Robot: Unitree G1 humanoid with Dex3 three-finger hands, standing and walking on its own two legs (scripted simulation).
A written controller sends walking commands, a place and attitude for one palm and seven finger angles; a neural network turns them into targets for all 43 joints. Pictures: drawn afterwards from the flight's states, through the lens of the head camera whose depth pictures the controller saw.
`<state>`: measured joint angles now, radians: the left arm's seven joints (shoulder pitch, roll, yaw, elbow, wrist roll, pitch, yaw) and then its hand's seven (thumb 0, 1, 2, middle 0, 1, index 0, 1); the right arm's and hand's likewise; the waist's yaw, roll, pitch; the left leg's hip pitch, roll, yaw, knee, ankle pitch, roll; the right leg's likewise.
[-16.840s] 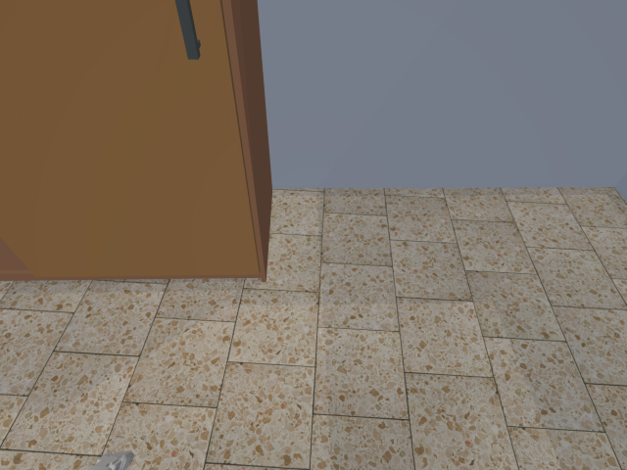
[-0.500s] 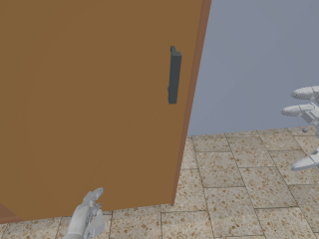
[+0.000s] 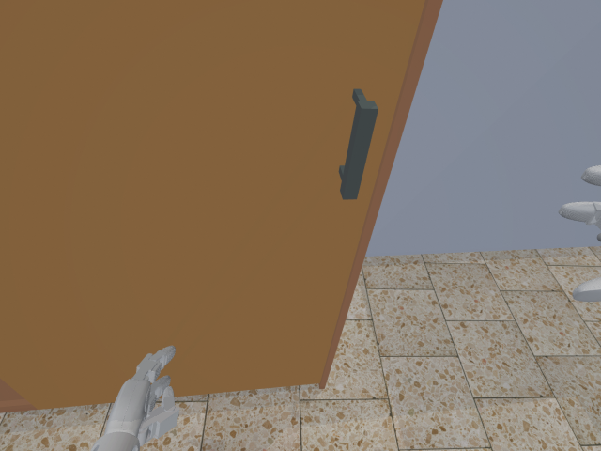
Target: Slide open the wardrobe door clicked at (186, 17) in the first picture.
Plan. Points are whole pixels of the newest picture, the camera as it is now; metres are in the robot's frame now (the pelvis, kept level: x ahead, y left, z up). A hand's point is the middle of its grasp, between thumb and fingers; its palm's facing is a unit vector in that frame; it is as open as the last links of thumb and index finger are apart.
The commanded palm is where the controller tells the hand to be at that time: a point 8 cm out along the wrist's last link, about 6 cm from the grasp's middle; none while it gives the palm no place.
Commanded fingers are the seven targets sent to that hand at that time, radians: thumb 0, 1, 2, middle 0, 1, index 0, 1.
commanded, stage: raise the hand with hooked fingers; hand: right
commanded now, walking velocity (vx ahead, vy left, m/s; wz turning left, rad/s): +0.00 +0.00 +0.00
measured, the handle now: (353, 145) +0.47 -0.06 +0.20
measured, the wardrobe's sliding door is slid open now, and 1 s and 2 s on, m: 0.00 0.00 0.00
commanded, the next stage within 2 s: move the hooked fingers beside the handle in 0.02 s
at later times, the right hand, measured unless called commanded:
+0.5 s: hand (502, 229) +0.32 -0.21 +0.20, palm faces -0.12 +0.98 -0.12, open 14.0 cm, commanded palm +0.29 -0.28 +0.22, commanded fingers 0.00 0.50 -0.30 0.30 1.20 0.30 1.20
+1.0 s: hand (473, 194) +0.37 -0.19 +0.21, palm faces -0.06 +1.00 -0.08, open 14.0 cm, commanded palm +0.34 -0.25 +0.21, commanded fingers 0.00 0.50 -0.30 0.30 1.20 0.30 1.20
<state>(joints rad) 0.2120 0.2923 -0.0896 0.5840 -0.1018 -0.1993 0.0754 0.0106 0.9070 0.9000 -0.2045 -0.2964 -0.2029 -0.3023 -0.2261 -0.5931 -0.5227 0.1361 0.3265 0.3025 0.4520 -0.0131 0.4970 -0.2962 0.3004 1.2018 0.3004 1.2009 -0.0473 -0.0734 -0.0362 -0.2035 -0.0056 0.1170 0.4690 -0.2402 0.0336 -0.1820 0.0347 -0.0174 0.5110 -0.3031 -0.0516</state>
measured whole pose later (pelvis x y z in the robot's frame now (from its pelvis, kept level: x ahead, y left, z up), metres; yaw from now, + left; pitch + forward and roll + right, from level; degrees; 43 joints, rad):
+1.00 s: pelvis +0.00 +0.00 +0.00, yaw +1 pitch -1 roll +0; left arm 0.20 0.27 -0.09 0.61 -0.10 -0.16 0.09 0.01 0.91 0.90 -0.20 -0.30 -0.20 -0.30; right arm -0.46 -0.43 -0.29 0.27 0.26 0.27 0.31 -0.01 0.50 -0.30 0.30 1.20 0.30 1.20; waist -0.01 -0.05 -0.03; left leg -0.22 0.00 0.10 0.48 -0.25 0.04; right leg -0.18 0.04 -0.03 0.49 -0.30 -0.05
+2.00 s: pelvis +0.01 +0.01 +0.00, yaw +2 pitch +1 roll +0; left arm 0.31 0.28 -0.05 0.67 -0.09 -0.09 0.08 0.01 0.91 0.90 -0.20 -0.30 -0.20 -0.30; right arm -0.71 -0.39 -0.26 0.62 0.21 0.14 0.21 -0.02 0.50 -0.30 0.30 1.20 0.31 1.22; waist 0.05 -0.04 -0.04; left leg -0.23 -0.02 0.08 0.44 -0.23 0.05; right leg -0.17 0.02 -0.05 0.44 -0.28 -0.04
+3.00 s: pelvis +0.00 +0.01 +0.00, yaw +2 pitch +0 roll +0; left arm 0.28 0.28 -0.05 0.62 -0.09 -0.06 0.08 0.01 0.91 0.90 -0.20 -0.30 -0.20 -0.30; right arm -0.58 -0.34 -0.23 0.48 0.22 0.18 0.19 -0.01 0.50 -0.30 0.31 1.21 0.29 1.20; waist 0.03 -0.04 -0.03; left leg -0.23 -0.02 0.08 0.45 -0.23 0.05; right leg -0.17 0.03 -0.05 0.44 -0.28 -0.04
